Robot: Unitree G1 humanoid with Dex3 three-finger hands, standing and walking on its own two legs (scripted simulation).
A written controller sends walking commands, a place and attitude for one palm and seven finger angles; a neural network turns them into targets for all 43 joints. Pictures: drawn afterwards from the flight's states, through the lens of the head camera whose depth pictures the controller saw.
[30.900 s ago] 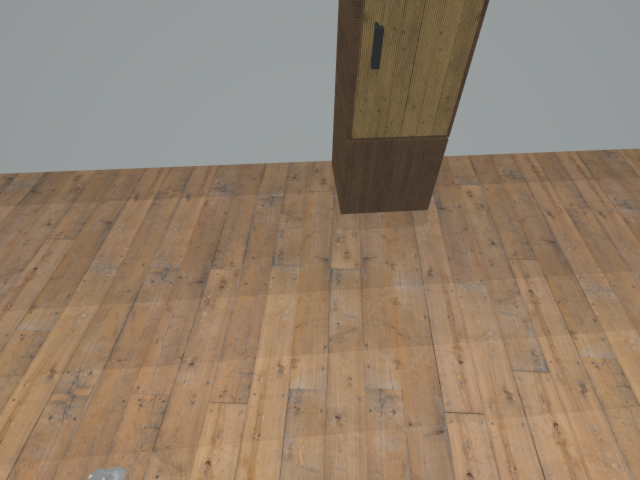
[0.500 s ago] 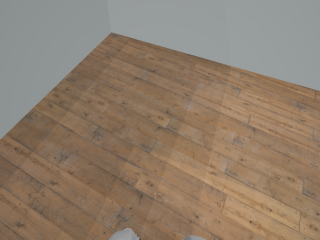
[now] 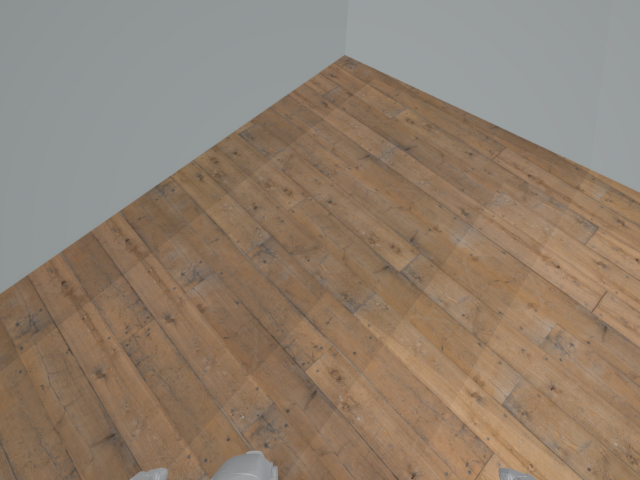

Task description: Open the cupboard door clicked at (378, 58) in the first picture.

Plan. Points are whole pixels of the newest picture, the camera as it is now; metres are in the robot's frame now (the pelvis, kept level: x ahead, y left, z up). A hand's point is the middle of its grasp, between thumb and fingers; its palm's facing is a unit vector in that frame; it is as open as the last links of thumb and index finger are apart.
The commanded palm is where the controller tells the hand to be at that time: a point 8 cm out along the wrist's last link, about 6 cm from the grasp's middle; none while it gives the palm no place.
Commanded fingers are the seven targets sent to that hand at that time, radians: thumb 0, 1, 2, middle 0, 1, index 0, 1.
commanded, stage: turn to face it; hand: left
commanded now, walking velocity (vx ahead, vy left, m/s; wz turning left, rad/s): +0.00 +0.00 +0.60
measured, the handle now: out of the picture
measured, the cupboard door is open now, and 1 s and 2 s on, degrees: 42 42 42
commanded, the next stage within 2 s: none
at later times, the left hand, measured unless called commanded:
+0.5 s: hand out of the picture +0.06 +0.18 -0.15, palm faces +0.30 -0.91 -0.28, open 7.4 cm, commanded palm none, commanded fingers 0.00 0.90 0.90 -0.20 -0.30 -0.20 -0.30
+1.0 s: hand out of the picture +0.04 +0.21 -0.15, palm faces +0.57 -0.77 -0.27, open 7.4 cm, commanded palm none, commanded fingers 0.00 0.90 0.90 -0.20 -0.30 -0.20 -0.30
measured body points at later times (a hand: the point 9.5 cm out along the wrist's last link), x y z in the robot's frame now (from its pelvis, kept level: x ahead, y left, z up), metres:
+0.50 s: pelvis +0.04 -0.04 +0.00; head +0.10 -0.04 +0.44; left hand +0.05 +0.23 -0.13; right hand +0.21 -0.27 -0.15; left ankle -0.02 +0.07 -0.66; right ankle +0.07 -0.16 -0.73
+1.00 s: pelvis +0.07 -0.04 +0.00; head +0.12 +0.00 +0.45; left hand +0.01 +0.25 -0.13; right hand +0.27 -0.21 -0.14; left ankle +0.00 +0.06 -0.73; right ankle +0.15 -0.17 -0.70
